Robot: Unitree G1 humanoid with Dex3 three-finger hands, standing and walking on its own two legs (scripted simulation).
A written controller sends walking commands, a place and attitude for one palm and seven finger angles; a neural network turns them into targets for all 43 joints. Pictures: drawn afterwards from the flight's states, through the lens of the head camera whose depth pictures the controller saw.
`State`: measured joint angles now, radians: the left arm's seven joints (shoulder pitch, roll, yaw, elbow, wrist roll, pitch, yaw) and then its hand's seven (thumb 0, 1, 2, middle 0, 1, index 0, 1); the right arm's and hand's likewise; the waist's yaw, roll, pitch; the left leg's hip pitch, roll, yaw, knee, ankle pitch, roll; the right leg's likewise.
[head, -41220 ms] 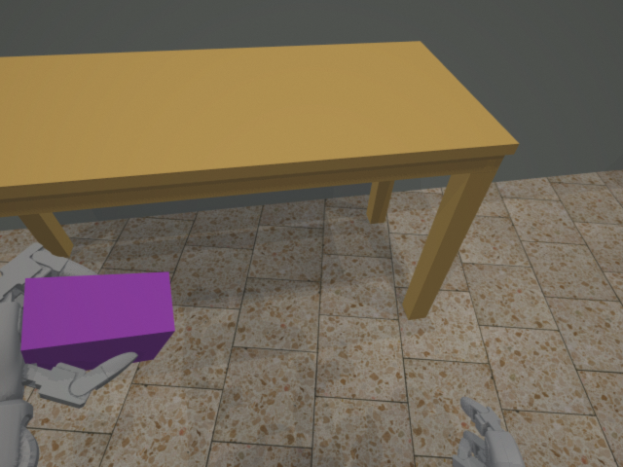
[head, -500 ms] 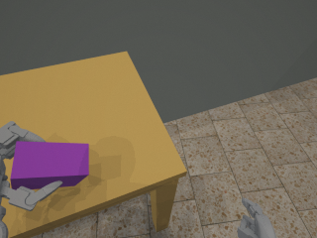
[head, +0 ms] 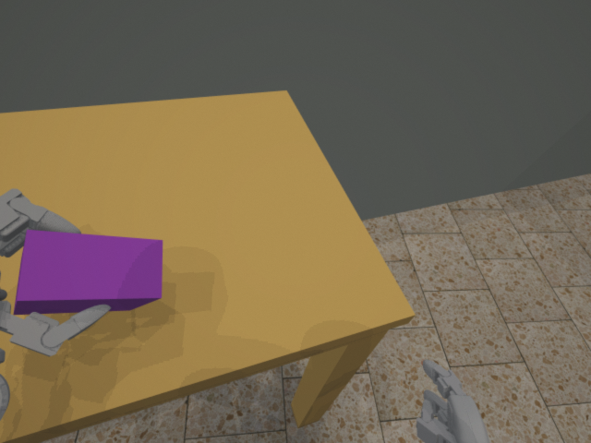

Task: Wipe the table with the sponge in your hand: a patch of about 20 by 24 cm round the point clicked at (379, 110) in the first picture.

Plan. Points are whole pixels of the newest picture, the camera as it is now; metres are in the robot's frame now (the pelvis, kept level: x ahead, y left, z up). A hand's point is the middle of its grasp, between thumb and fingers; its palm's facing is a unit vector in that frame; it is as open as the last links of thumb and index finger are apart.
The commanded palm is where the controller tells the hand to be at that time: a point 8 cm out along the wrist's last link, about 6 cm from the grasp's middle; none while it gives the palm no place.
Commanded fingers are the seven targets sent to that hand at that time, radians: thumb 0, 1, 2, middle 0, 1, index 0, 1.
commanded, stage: come to a stop and stand still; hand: left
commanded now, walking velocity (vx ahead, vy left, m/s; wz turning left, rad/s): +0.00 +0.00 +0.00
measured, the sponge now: (107, 277) +0.24 +0.24 +0.13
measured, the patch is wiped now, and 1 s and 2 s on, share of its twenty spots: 0.00 0.00 0.00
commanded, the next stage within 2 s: look again from close up in 0.28 s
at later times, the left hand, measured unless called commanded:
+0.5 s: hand (68, 290) +0.20 +0.25 +0.17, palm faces +0.39 -0.83 -0.40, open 10.2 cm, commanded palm +0.15 +0.27 +0.18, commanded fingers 0.00 0.10 1.30 -1.20 -1.60 -1.20 -1.60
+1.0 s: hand (123, 279) +0.22 +0.21 +0.16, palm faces +0.35 -0.85 -0.41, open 10.2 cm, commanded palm +0.17 +0.24 +0.18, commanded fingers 0.00 0.10 1.30 -1.20 -1.60 -1.20 -1.60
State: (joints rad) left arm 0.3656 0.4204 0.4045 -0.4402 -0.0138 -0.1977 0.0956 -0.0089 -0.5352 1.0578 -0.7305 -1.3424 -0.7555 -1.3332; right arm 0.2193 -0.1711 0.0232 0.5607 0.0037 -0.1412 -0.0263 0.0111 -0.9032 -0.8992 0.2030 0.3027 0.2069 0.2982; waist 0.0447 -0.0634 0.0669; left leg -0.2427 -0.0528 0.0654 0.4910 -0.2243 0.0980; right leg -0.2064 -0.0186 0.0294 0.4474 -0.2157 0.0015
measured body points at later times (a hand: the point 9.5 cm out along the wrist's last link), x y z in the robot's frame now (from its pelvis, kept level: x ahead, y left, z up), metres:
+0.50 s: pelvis -0.01 -0.01 +0.00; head +0.01 +0.02 +0.45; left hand +0.18 +0.29 +0.19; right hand +0.16 -0.23 -0.07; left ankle +0.03 +0.05 -0.74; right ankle +0.02 -0.16 -0.74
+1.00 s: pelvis +0.01 -0.03 +0.00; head +0.03 -0.02 +0.45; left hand +0.20 +0.25 +0.18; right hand +0.18 -0.28 -0.07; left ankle +0.03 +0.05 -0.74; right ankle +0.02 -0.16 -0.74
